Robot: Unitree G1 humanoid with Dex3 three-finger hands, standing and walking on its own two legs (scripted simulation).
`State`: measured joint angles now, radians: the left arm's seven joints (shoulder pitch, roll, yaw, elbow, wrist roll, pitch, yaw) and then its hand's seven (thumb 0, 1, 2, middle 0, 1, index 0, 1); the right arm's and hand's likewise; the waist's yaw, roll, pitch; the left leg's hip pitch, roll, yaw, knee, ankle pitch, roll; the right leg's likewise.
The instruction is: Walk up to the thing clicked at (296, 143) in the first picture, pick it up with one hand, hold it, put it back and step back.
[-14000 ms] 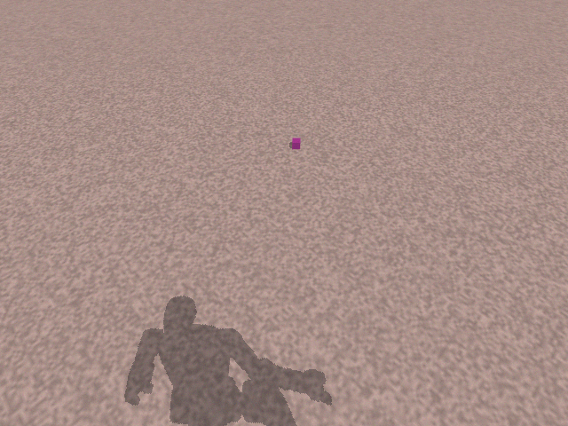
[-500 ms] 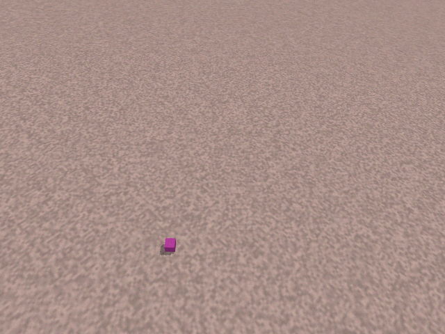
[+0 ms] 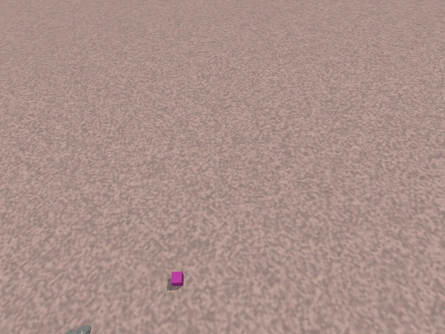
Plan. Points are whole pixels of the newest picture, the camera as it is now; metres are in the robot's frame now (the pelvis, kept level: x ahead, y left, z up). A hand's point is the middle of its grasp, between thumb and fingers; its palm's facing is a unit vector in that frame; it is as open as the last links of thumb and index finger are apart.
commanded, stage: walk up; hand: left
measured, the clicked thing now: (177, 278) +0.46 +0.24 -0.74
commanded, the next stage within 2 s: none
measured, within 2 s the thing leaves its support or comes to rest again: neither
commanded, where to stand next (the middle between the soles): +0.09 -0.02 m, yaw +2 degrees
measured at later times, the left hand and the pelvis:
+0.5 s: hand out of the picture +0.12 +0.28 -0.17, palm faces -0.02 -0.93 -0.36, open 7.3 cm; pelvis +0.04 +0.01 -0.01, yaw +0 degrees
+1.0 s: hand out of the picture +0.13 +0.26 -0.14, palm faces -0.02 -0.94 -0.34, open 7.3 cm; pelvis +0.03 +0.00 +0.01, yaw +0 degrees
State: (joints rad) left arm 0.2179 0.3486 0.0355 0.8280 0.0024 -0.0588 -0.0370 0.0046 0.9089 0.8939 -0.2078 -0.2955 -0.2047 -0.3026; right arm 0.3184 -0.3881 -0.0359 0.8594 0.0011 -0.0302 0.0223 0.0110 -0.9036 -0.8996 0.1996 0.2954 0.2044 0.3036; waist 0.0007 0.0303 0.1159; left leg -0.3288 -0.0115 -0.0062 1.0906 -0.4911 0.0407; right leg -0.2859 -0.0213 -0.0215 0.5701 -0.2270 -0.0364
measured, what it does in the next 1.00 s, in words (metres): steps on the spot: left foot, then right foot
